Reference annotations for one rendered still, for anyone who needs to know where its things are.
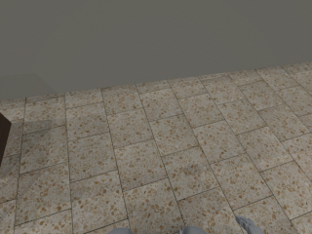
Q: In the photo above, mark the cupboard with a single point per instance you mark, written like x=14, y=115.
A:
x=5, y=126

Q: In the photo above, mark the right robot hand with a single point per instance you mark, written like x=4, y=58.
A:
x=248, y=225

